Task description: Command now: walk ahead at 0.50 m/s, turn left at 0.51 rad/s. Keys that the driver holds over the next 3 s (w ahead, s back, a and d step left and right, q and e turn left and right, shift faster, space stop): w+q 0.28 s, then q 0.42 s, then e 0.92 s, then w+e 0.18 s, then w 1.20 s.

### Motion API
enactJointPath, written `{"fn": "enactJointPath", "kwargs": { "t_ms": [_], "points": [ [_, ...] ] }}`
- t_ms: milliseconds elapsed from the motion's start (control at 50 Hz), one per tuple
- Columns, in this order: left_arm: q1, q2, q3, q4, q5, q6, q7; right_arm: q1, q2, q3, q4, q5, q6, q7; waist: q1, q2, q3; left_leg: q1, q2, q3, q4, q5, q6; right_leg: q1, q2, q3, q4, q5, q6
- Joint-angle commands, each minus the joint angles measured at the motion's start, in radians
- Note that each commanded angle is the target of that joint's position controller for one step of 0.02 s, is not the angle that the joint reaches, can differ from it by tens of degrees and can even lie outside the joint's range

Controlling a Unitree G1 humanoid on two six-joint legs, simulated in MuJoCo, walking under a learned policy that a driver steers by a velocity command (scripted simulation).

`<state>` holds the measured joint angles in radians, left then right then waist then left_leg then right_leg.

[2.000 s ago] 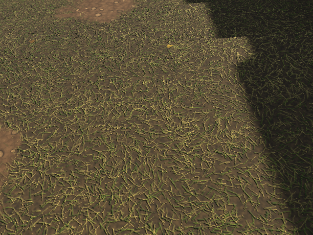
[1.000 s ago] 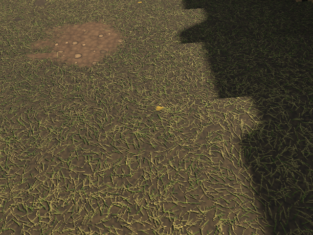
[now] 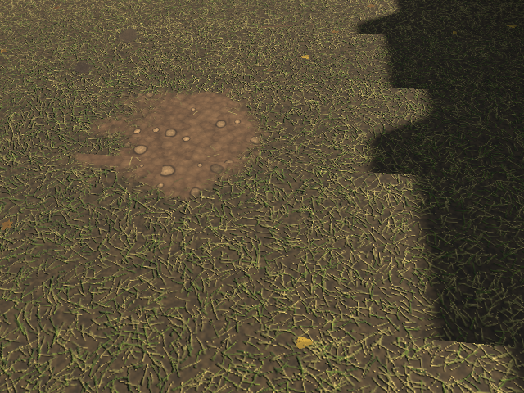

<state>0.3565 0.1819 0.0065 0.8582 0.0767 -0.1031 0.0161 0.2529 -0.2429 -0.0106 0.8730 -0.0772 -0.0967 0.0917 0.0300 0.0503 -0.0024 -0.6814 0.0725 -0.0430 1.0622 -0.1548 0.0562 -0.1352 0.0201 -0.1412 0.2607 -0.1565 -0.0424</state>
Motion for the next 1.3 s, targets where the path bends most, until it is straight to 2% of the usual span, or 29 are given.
{"fn": "enactJointPath", "kwargs": {
  "t_ms": [20,140,260,300,320,340,360,380,400,440,500,600,720,760,780,800,840,860,880,900,920,960,1020,1100,1120,1160,1180,1240,1300],
  "points": [
    [-0.050,0.124,0.027,-0.061,0.028,-0.032,-0.007,-0.029,-0.023,0.004,-0.054,0.007,0.000,0.016,-0.025,-0.090,0.013,-0.057,0.057,-0.021,-0.126,0.169,-0.018,0.002,-0.291,0.081,-0.180,0.236,-0.203],
    [0.031,0.158,0.033,0.008,0.017,-0.034,-0.038,-0.160,-0.038,-0.002,-0.101,0.014,0.027,0.003,-0.003,-0.104,0.059,-0.019,0.021,0.025,-0.361,0.272,0.007,0.106,-0.309,-0.036,-0.134,0.366,-0.169],
    [0.083,0.228,0.065,0.049,0.005,-0.011,-0.020,-0.214,-0.089,-0.033,-0.140,0.029,0.017,-0.018,-0.020,-0.134,0.064,0.095,-0.092,0.106,-0.490,0.041,0.061,0.316,-0.344,-0.097,0.021,0.695,-0.127],
    [0.079,0.247,0.068,0.040,0.025,-0.016,-0.022,-0.039,-0.179,-0.077,-0.105,0.055,-0.010,-0.042,-0.096,-0.101,-0.076,0.497,-0.180,0.135,-0.487,0.195,0.135,0.151,-0.260,-0.168,0.333,0.850,-0.051],
    [0.163,0.134,0.027,-0.006,0.041,-0.031,-0.028,0.182,-0.231,-0.096,-0.072,0.049,-0.005,-0.072,-0.118,0.060,-0.370,1.065,0.012,-0.187,-0.413,0.406,0.343,-0.243,-0.171,-0.142,0.682,0.533,0.067],
    [0.098,0.150,0.027,-0.028,0.020,-0.033,-0.067,0.352,-0.243,-0.089,-0.030,0.031,0.016,-0.086,-0.185,0.082,-0.547,1.284,0.229,-0.610,-0.611,0.577,0.478,-0.420,0.003,-0.009,0.968,-0.443,0.126],
    [-0.128,0.131,0.021,-0.088,-0.041,-0.028,-0.086,0.383,-0.276,-0.119,0.021,0.018,-0.013,-0.088,-0.257,-0.019,-0.300,1.197,0.240,-0.559,-0.646,0.679,0.381,-0.645,-0.005,0.174,1.077,-0.449,0.090],
    [-0.233,0.156,0.025,-0.116,-0.033,-0.031,-0.072,0.291,-0.280,-0.134,0.014,0.046,-0.033,-0.086,-0.231,-0.001,-0.115,0.972,0.212,-0.414,-0.643,0.735,0.335,-0.701,-0.083,0.221,1.092,-0.450,0.089],
    [-0.187,0.214,0.043,-0.122,0.000,-0.024,-0.044,0.191,-0.213,-0.112,-0.004,0.058,-0.037,-0.083,-0.150,0.005,-0.136,0.808,0.184,-0.350,-0.661,0.756,0.335,-0.599,-0.123,0.231,1.039,-0.461,0.088],
    [-0.107,0.148,0.027,-0.117,0.005,-0.009,-0.007,0.027,-0.142,-0.079,-0.047,0.069,-0.037,-0.062,-0.008,-0.004,-0.079,0.432,0.141,-0.273,-0.767,0.749,0.313,-0.350,-0.155,0.218,0.901,-0.373,0.081],
    [-0.029,0.161,0.029,-0.093,-0.024,0.019,-0.005,-0.087,-0.209,-0.096,-0.122,0.039,-0.042,-0.030,0.058,-0.021,-0.076,0.253,0.070,-0.195,-0.835,0.606,0.275,-0.214,-0.100,0.151,0.726,-0.200,0.102],
    [-0.157,0.172,0.019,-0.102,-0.029,0.054,-0.018,-0.004,-0.224,-0.112,-0.147,0.027,-0.046,-0.006,-0.019,0.006,-0.048,0.318,0.073,-0.267,-0.806,0.429,0.234,-0.215,-0.074,0.158,0.459,0.003,0.117],
    [-0.234,0.224,0.035,-0.114,-0.067,0.012,0.017,-0.004,-0.220,-0.109,-0.188,0.041,-0.006,-0.014,-0.044,0.000,-0.068,0.542,0.095,-0.392,-0.654,0.296,0.175,-0.212,-0.050,0.163,0.159,0.097,0.043],
    [-0.200,0.271,0.044,-0.120,-0.084,-0.003,0.015,0.057,-0.130,-0.071,-0.179,0.052,0.002,-0.007,-0.047,-0.075,-0.166,0.498,-0.029,-0.310,-0.534,0.168,0.056,0.006,-0.159,0.248,0.086,0.527,-0.109],
    [-0.206,0.335,0.053,-0.147,-0.086,-0.014,0.004,0.159,-0.061,-0.044,-0.194,0.043,-0.001,-0.012,-0.080,-0.270,-0.298,0.298,-0.179,-0.158,-0.369,-0.209,-0.074,0.262,-0.390,0.526,0.084,0.844,-0.372],
    [-0.172,0.238,0.034,-0.123,-0.057,-0.015,-0.019,0.080,-0.135,-0.067,-0.185,0.029,0.014,-0.026,-0.030,-0.175,-0.233,0.185,-0.140,-0.143,-0.201,-0.575,-0.150,0.225,-0.418,0.608,0.081,0.666,-0.352],
    [-0.229,0.177,0.014,-0.118,-0.094,-0.023,-0.067,0.077,-0.140,-0.065,-0.148,0.023,0.052,-0.049,-0.085,-0.099,-0.121,0.243,-0.042,-0.119,-0.126,-0.549,-0.238,0.048,-0.275,0.455,0.096,0.494,-0.167],
    [-0.174,0.151,0.013,-0.102,-0.073,0.028,-0.042,0.052,-0.146,-0.065,-0.132,0.096,0.100,-0.094,-0.052,0.001,-0.094,0.244,-0.101,-0.052,-0.275,-0.386,-0.164,0.091,-0.305,0.433,0.117,0.802,-0.142],
    [-0.135,0.213,0.026,-0.084,-0.071,0.053,-0.028,0.033,-0.112,-0.052,-0.142,0.102,0.129,-0.112,-0.048,-0.116,-0.094,0.296,-0.089,-0.039,-0.323,-0.317,-0.140,0.080,-0.261,0.399,0.126,0.833,-0.123],
    [-0.258,0.263,0.043,-0.147,-0.100,-0.003,-0.072,0.023,-0.132,-0.053,-0.177,0.020,0.079,-0.084,-0.111,-0.257,-0.104,0.365,-0.027,-0.052,-0.222,-0.390,-0.214,-0.060,-0.210,0.385,0.107,0.576,-0.171],
    [-0.316,0.255,0.050,-0.178,-0.092,-0.017,-0.085,0.046,-0.151,-0.059,-0.148,0.008,0.068,-0.072,-0.119,-0.176,-0.117,0.416,-0.030,-0.016,-0.269,-0.360,-0.219,-0.120,-0.181,0.376,0.102,0.421,-0.170],
    [-0.241,0.338,0.095,-0.174,-0.065,-0.018,-0.091,0.037,-0.172,-0.066,-0.141,0.033,0.069,-0.082,-0.069,-0.150,-0.065,0.403,-0.078,0.062,-0.394,-0.258,-0.210,-0.115,-0.183,0.427,0.073,0.281,-0.242],
    [-0.159,0.297,0.098,-0.166,-0.082,-0.013,-0.074,-0.041,-0.170,-0.063,-0.183,0.043,0.064,-0.112,-0.019,-0.160,-0.079,0.379,-0.072,0.037,-0.481,-0.242,-0.136,-0.023,-0.249,0.570,0.049,0.085,-0.289],
    [-0.181,0.258,0.087,-0.165,-0.067,0.001,-0.056,-0.019,-0.168,-0.059,-0.198,0.062,0.044,-0.118,-0.039,-0.160,-0.072,0.514,-0.081,0.040,-0.686,-0.082,-0.008,-0.067,-0.235,0.599,0.040,0.107,-0.273],
    [-0.178,0.247,0.081,-0.161,-0.058,0.006,-0.056,-0.005,-0.175,-0.060,-0.208,0.068,0.037,-0.116,-0.046,-0.150,-0.087,0.577,-0.052,0.031,-0.723,-0.008,0.046,-0.093,-0.214,0.575,0.061,0.124,-0.244],
    [-0.181,0.216,0.071,-0.190,-0.036,0.010,-0.047,0.024,-0.268,-0.092,-0.237,0.068,0.015,-0.131,-0.050,0.039,-0.078,0.775,0.208,-0.220,-0.793,0.303,0.336,-0.372,-0.016,0.316,0.228,-0.108,-0.072],
    [-0.220,0.207,0.067,-0.196,-0.007,0.013,-0.046,0.034,-0.256,-0.091,-0.232,0.037,0.002,-0.133,-0.079,0.085,-0.031,0.797,0.346,-0.310,-0.886,0.414,0.399,-0.468,0.026,0.221,0.439,-0.337,0.002],
    [-0.128,0.249,0.084,-0.154,0.006,0.024,-0.026,-0.123,-0.160,-0.063,-0.290,0.037,-0.016,-0.130,0.009,0.027,0.005,0.681,0.253,-0.083,-0.899,0.474,0.233,-0.414,-0.038,0.188,0.772,-0.369,0.057],
    [-0.168,0.181,0.060,-0.170,-0.012,0.037,-0.066,-0.103,-0.237,-0.091,-0.296,0.042,-0.013,-0.142,-0.019,0.019,-0.001,0.701,0.158,0.072,-0.874,0.504,0.182,-0.381,-0.045,0.105,0.681,-0.234,0.099]
  ]
}}
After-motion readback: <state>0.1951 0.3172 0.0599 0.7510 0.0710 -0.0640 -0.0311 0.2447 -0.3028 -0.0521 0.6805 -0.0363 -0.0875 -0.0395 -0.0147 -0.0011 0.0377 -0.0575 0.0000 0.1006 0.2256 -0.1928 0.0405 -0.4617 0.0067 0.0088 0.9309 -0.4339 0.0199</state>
